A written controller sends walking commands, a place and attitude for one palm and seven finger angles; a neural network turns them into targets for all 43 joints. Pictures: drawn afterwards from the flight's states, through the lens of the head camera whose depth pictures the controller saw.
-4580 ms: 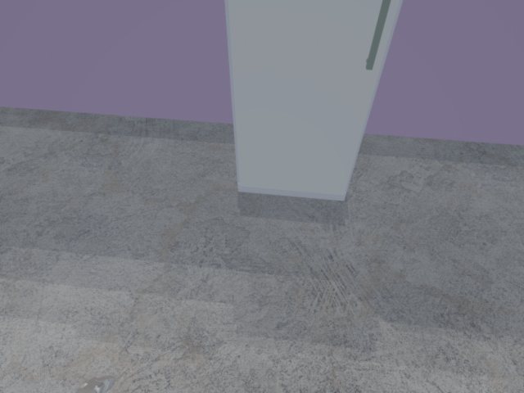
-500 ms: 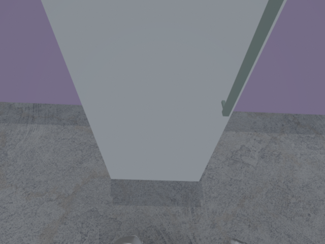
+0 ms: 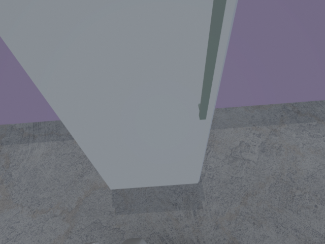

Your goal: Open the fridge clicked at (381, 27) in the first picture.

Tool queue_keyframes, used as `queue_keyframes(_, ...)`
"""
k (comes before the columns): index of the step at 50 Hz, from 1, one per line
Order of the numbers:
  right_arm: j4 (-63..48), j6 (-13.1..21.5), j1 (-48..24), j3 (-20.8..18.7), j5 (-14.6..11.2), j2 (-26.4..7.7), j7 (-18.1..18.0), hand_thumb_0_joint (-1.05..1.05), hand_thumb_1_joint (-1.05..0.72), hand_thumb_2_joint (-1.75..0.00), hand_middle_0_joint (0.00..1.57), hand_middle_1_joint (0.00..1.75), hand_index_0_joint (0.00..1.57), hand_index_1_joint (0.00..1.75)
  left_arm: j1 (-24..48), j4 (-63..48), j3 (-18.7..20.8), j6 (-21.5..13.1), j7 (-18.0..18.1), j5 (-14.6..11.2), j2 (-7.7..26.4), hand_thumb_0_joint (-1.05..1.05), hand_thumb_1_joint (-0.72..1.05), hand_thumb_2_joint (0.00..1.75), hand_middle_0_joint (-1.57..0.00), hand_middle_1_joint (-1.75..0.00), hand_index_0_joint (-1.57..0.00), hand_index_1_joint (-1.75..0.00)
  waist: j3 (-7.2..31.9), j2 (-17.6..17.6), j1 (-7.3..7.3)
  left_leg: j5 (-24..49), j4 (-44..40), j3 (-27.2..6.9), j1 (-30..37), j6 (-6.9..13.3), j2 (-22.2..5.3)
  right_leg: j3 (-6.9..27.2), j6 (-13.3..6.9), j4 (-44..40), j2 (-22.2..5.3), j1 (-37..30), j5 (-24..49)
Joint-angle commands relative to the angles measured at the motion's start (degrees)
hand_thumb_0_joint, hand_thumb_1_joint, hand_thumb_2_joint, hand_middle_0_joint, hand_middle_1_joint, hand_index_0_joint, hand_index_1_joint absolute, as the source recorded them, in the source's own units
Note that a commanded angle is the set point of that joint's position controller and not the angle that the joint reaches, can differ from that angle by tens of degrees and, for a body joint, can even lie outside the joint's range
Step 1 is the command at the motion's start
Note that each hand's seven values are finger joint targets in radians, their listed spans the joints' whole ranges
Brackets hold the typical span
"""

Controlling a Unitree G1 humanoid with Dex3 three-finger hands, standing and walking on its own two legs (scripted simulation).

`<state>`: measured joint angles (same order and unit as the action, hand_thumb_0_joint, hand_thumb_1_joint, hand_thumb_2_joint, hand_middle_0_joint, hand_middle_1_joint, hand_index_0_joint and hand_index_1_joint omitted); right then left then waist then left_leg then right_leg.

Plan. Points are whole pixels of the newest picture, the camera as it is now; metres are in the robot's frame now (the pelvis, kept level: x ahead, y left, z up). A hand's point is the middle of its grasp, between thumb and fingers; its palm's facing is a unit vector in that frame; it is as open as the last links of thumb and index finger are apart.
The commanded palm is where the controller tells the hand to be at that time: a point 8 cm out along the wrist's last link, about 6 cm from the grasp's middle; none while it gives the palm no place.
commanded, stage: come to a stop and stand still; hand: right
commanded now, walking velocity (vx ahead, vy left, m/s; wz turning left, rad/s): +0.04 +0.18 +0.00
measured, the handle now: (210, 45) +0.50 -0.11 +0.23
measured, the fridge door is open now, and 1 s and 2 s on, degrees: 0 0 0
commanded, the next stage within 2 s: look again from close up in 1.08 s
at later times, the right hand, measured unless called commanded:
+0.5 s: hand out of the picture -0.05 -0.11 -0.15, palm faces +0.04 +0.98 -0.21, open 7.4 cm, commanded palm none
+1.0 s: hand out of the picture -0.03 -0.17 -0.18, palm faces +0.05 +0.98 -0.19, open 7.4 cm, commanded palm none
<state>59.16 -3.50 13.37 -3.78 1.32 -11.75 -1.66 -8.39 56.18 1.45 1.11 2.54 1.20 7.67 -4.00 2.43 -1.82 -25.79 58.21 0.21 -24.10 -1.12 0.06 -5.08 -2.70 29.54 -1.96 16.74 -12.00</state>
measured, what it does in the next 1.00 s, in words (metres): steps on the spot: left foot, then right foot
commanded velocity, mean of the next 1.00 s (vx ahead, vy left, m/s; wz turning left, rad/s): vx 0.06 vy -0.04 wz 0.00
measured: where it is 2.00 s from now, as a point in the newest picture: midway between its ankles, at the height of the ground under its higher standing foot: outside the picture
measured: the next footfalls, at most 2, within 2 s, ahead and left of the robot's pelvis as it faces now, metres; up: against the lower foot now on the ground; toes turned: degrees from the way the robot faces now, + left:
left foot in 0.32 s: -0.05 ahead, +0.16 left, +0.00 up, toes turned +4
right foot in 0.74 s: +0.05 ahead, -0.09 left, +0.00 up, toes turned -1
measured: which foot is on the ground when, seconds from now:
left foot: up 0.00-0.30, down 0.32-1.00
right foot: down 0.00-0.32, up 0.34-0.72, down 0.74-1.00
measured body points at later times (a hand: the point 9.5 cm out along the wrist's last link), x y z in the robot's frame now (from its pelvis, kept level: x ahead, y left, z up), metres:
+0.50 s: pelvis -0.05 +0.05 +0.01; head -0.06 +0.08 +0.46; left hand -0.09 +0.28 -0.16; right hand -0.05 -0.16 -0.14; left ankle -0.09 +0.16 -0.74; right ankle -0.02 -0.09 -0.69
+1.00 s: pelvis -0.02 +0.01 +0.00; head -0.01 +0.00 +0.45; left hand +0.04 +0.23 -0.15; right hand -0.03 -0.22 -0.16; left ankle -0.09 +0.16 -0.74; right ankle -0.04 -0.10 -0.74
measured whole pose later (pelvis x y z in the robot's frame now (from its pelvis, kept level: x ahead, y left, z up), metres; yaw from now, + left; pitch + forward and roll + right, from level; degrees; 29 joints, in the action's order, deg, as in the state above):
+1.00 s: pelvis -0.02 +0.01 +0.00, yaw +1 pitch -1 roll -1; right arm 65.4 -0.8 14.9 -1.0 0.9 -9.3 -2.3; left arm -9.1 61.7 1.1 -0.6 2.6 0.4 8.3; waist -2.4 1.6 -1.5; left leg -19.7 26.1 2.5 -5.1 -3.5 -5.2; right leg -6.5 -0.8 27.5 -0.9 10.0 -16.4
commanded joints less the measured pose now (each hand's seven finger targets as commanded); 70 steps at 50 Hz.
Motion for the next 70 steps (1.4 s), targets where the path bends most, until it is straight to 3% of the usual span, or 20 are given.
queue_keyframes(1,-1.53,0.63,5.31,-1.35,0.28,-4.12,0.44,0.00,-0.90,-0.90,0.20,0.30,0.20,0.30,-3.69,-2.07,2.32,-1.28,0.74,-0.04,10.31,0.00,0.90,0.90,-0.20,-0.30,-0.20,-0.30,6.26,-7.21,1.72,3.06,6.76,-2.97,-4.32,-1.66,-1.56,12.68,-5.91,-13.51,-15.73,-8.39,15.93)
queue_keyframes(9,-1.56,0.91,2.34,0.39,-0.12,-0.67,1.09,0.00,-0.90,-0.90,0.20,0.30,0.20,0.30,-7.84,1.13,3.24,-0.74,-0.32,0.51,11.41,0.00,0.90,0.90,-0.20,-0.30,-0.20,-0.30,6.21,-14.56,4.81,-2.75,-16.72,1.83,4.55,-1.03,-1.99,15.30,-4.64,-18.68,-13.97,-9.48,-7.38)
queue_keyframes(13,2.50,2.04,10.47,0.95,-0.53,-0.05,0.88,0.00,-0.90,-0.90,0.20,0.30,0.20,0.30,-6.45,2.30,3.36,-0.22,-1.09,0.30,11.08,0.00,0.90,0.90,-0.20,-0.30,-0.20,-0.30,5.45,-12.81,0.99,6.63,-36.55,6.47,18.86,0.57,0.26,10.36,-0.19,-18.80,-8.88,-1.52,-15.72)
queue_keyframes(14,3.43,2.29,12.67,0.80,-0.31,-1.25,0.60,0.00,-0.90,-0.90,0.20,0.30,0.20,0.30,-6.51,2.49,3.23,-0.04,-1.27,0.00,9.31,0.00,0.90,0.90,-0.20,-0.30,-0.20,-0.30,4.32,-9.40,0.41,7.75,-40.71,4.91,22.74,1.11,-1.29,7.80,2.09,-16.25,-6.04,2.47,-17.79)
queue_keyframes(16,2.22,2.82,10.51,-0.03,0.40,-7.99,-0.13,0.00,-0.90,-0.90,0.20,0.30,0.20,0.30,-5.23,1.03,1.66,0.28,-1.88,-0.65,3.66,0.00,0.90,0.90,-0.20,-0.30,-0.20,-0.30,-1.99,9.86,0.25,-14.58,-54.62,-15.93,15.21,6.87,-18.04,0.89,4.98,1.04,0.54,10.99,-13.96)
queue_keyframes(17,0.05,2.70,6.19,-0.10,0.23,-9.05,-0.29,0.00,-0.90,-0.90,0.20,0.30,0.20,0.30,-3.24,0.13,2.09,0.63,-2.19,-0.02,5.67,0.00,0.90,0.90,-0.20,-0.30,-0.20,-0.30,-5.79,8.62,0.01,-18.31,-57.50,-18.64,6.09,8.99,-22.39,2.70,4.61,7.08,-0.92,10.17,-13.65)
queue_keyframes(20,-0.25,4.40,1.93,0.56,-0.32,-5.37,-0.34,0.00,-0.90,-0.90,0.20,0.30,0.20,0.30,-8.10,3.46,2.24,0.66,-2.68,0.41,5.80,0.00,0.90,0.90,-0.20,-0.30,-0.20,-0.30,-8.38,8.13,2.54,-5.01,-54.21,-11.57,4.73,7.63,-16.76,3.83,4.06,14.46,-1.68,8.32,-5.01)
queue_keyframes(23,0.31,5.00,5.22,0.74,-0.22,-4.71,-0.07,0.00,-0.90,-0.90,0.20,0.30,0.20,0.30,-10.56,4.35,2.19,0.13,-3.08,0.17,5.42,0.00,0.90,0.90,-0.20,-0.30,-0.20,-0.30,-7.02,5.54,1.82,4.71,-50.45,-6.77,10.40,6.37,-15.18,2.16,4.81,17.24,-1.12,10.56,-3.58)
queue_keyframes(29,2.43,5.36,11.19,0.27,0.21,-4.03,-0.50,0.00,-0.90,-0.90,0.20,0.30,0.20,0.30,-6.56,1.93,1.87,-0.48,-2.52,0.08,5.27,0.00,0.90,0.90,-0.20,-0.30,-0.20,-0.30,-2.50,6.74,-1.13,22.31,-44.73,-8.98,20.51,9.33,-18.22,2.14,5.56,13.18,-2.04,12.61,-8.43)
queue_keyframes(33,3.38,5.03,10.09,0.18,0.16,-4.16,-0.76,0.00,-0.90,-0.90,0.20,0.30,0.20,0.30,-7.15,2.59,1.01,-1.20,-1.84,-0.67,3.76,0.00,0.90,0.90,-0.20,-0.30,-0.20,-0.30,2.05,8.43,-0.38,38.26,-37.66,-5.34,20.52,8.00,-15.49,0.49,5.28,0.39,-0.19,1.63,-5.90)
queue_keyframes(35,3.46,4.73,8.21,0.54,-0.44,-2.66,-0.83,0.00,-0.90,-0.90,0.20,0.30,0.20,0.30,-11.96,4.96,0.98,-2.31,-1.32,-0.69,4.70,0.00,0.90,0.90,-0.20,-0.30,-0.20,-0.30,4.59,4.63,1.79,35.29,-31.47,-1.60,15.93,4.00,-10.48,0.67,4.31,-8.93,-1.01,-10.31,8.23)
queue_keyframes(37,3.46,4.33,9.77,1.45,-0.69,0.84,-0.87,0.00,-0.90,-0.90,0.20,0.30,0.20,0.30,-14.35,6.09,1.66,-2.78,-0.58,-0.46,9.49,0.00,0.90,0.90,-0.20,-0.30,-0.20,-0.30,8.59,-8.00,1.82,16.00,-28.34,2.67,9.30,0.43,-6.03,8.28,-0.46,-3.80,-11.31,-18.85,33.51)
queue_keyframes(38,3.62,3.91,9.44,1.62,-0.46,1.49,-1.14,0.00,-0.90,-0.90,0.20,0.30,0.20,0.30,-12.97,5.95,1.73,-2.12,-0.45,-0.38,10.19,0.00,0.90,0.90,-0.20,-0.30,-0.20,-0.30,6.35,-8.09,1.50,7.14,-30.03,3.28,9.47,-0.13,-5.19,7.40,-1.57,-4.58,-12.85,-15.75,30.54)
queue_keyframes(40,4.76,3.18,8.11,1.95,-0.47,1.22,-0.92,0.00,-0.90,-0.90,0.20,0.30,0.20,0.30,-10.22,6.24,1.11,-2.04,-0.05,-0.53,8.77,0.00,0.90,0.90,-0.20,-0.30,-0.20,-0.30,3.04,-12.46,1.58,10.76,-30.21,4.12,10.54,-0.54,-5.22,7.51,-1.42,-6.68,-10.66,-12.91,31.24)
queue_keyframes(43,5.97,3.20,8.86,2.06,-0.53,-0.10,-0.84,0.00,-0.90,-0.90,0.20,0.30,0.20,0.30,-8.79,6.24,0.77,-2.08,0.46,-0.76,7.93,0.00,0.90,0.90,-0.20,-0.30,-0.20,-0.30,2.30,-8.80,1.31,21.37,-32.41,2.56,13.32,-0.16,-6.22,4.70,0.16,-4.24,-7.90,-13.77,38.81)
queue_keyframes(58,4.28,3.35,3.49,2.34,-0.53,-3.48,-0.63,0.00,-0.90,-0.90,0.20,0.30,0.20,0.30,-5.99,6.73,0.28,-2.08,-0.56,-0.58,7.67,0.00,0.90,0.90,-0.20,-0.30,-0.20,-0.30,0.59,-2.06,1.34,21.22,-38.06,1.30,15.89,0.03,-7.63,4.44,2.04,-9.42,-5.30,-9.99,16.59)
queue_keyframes(59,3.52,5.10,6.52,3.22,0.49,-4.04,-2.81,0.00,-0.90,-0.90,0.20,0.30,0.20,0.30,-4.76,2.19,0.35,-2.58,-1.49,-0.75,11.22,0.00,0.90,0.90,-0.20,-0.30,-0.20,-0.30,-3.21,0.57,0.97,29.01,-36.89,-2.23,10.77,0.55,-8.10,4.38,2.83,1.25,-5.46,-4.72,21.77)
queue_keyframes(61,0.10,5.65,1.61,2.66,-0.01,-6.04,-1.78,0.00,-0.90,-0.90,0.20,0.30,0.20,0.30,-6.05,2.00,0.39,-2.76,-2.13,0.31,8.36,0.00,0.90,0.90,-0.20,-0.30,-0.20,-0.30,-1.44,-8.74,1.74,19.54,-33.25,-0.51,11.56,2.79,-7.86,4.64,2.11,-3.56,-3.90,-3.32,9.13)
queue_keyframes(63,-0.96,5.26,2.23,2.81,-0.28,-5.95,-1.08,0.00,-0.90,-0.90,0.20,0.30,0.20,0.30,-7.28,0.58,0.11,-2.50,-2.05,0.12,9.20,0.00,0.90,0.90,-0.20,-0.30,-0.20,-0.30,0.85,-7.72,2.12,8.78,-32.72,0.54,11.04,2.89,-5.68,5.69,1.14,-4.68,-4.43,-2.29,2.75)
queue_keyframes(70,-1.41,4.40,2.02,3.07,-0.42,-5.52,-0.38,0.00,-0.90,-0.90,0.20,0.30,0.20,0.30,-8.37,-0.26,-0.06,-2.20,-1.87,-0.09,9.31,0.00,0.90,0.90,-0.20,-0.30,-0.20,-0.30,0.25,-2.07,2.09,4.22,-33.06,0.35,9.07,2.60,-5.30,5.69,0.77,-6.65,-4.15,-0.75,-4.72)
